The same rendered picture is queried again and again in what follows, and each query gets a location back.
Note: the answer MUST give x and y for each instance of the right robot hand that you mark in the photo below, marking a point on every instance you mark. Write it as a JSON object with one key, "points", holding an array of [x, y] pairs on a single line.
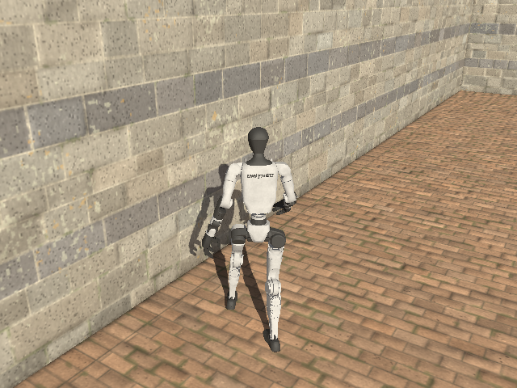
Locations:
{"points": [[280, 205]]}

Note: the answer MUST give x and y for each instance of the robot right forearm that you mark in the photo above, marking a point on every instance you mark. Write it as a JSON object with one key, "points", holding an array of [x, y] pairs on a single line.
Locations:
{"points": [[289, 205]]}

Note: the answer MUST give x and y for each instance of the left robot upper arm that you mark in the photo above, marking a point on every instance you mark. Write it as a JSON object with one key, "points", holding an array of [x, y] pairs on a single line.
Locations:
{"points": [[232, 172]]}

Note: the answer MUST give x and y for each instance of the robot left forearm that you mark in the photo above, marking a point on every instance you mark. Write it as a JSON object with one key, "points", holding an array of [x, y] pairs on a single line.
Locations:
{"points": [[216, 220]]}

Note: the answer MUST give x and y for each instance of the right robot upper arm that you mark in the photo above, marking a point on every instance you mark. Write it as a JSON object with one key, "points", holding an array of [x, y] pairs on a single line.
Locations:
{"points": [[286, 179]]}

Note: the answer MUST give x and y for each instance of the left robot hand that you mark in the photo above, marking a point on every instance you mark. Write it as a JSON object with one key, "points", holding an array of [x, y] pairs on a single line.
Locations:
{"points": [[206, 244]]}

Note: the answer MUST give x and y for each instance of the robot torso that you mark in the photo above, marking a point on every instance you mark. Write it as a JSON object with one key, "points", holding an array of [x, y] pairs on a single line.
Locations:
{"points": [[259, 186]]}

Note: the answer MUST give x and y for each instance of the left robot foot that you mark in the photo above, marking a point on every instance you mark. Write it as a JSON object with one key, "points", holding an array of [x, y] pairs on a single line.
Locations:
{"points": [[230, 302]]}

